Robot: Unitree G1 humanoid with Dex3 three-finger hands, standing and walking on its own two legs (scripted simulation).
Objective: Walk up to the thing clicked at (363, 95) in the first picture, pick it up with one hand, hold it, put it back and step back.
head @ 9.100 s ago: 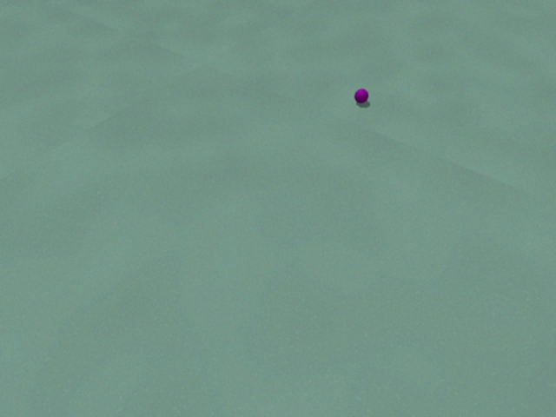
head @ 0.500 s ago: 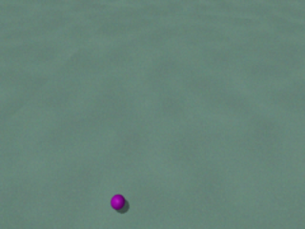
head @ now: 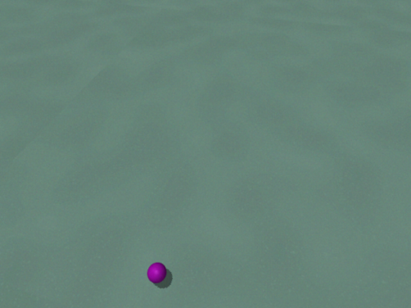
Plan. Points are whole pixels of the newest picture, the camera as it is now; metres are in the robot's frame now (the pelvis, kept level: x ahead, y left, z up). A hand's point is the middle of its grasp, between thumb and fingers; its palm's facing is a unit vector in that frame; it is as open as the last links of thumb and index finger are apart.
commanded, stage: stand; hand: left
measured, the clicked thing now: (156, 272) +0.40 +0.25 -0.74
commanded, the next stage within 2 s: none
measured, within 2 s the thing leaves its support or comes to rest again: neither
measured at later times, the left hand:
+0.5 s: hand out of the picture +0.08 +0.25 -0.15, palm faces -0.02 -0.94 -0.35, open 7.4 cm
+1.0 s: hand out of the picture +0.07 +0.25 -0.16, palm faces -0.02 -0.94 -0.35, open 7.4 cm
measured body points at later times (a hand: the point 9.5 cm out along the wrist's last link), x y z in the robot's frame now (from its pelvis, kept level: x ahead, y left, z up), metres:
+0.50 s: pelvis +0.00 +0.00 +0.00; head +0.01 -0.01 +0.45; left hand +0.08 +0.30 -0.13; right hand +0.08 -0.30 -0.13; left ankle +0.01 +0.12 -0.75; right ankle -0.01 -0.12 -0.75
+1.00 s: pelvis +0.00 -0.01 +0.00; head +0.01 -0.01 +0.45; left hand +0.07 +0.30 -0.13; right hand +0.07 -0.31 -0.13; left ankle +0.01 +0.12 -0.75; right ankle -0.01 -0.12 -0.75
